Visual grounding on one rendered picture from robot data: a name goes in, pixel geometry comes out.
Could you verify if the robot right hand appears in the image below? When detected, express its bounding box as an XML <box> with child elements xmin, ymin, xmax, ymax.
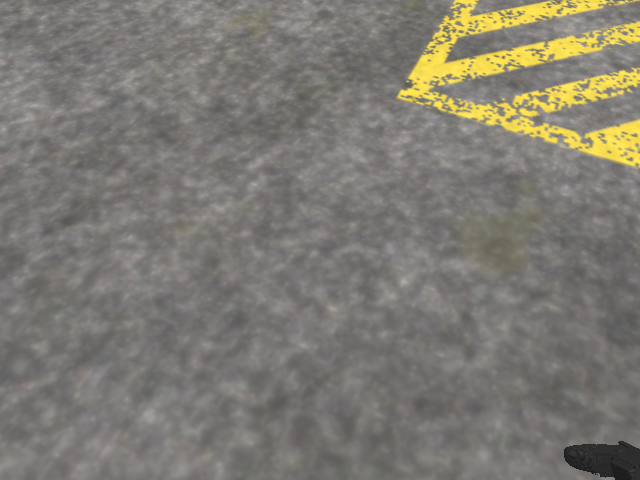
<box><xmin>564</xmin><ymin>441</ymin><xmax>640</xmax><ymax>480</ymax></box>

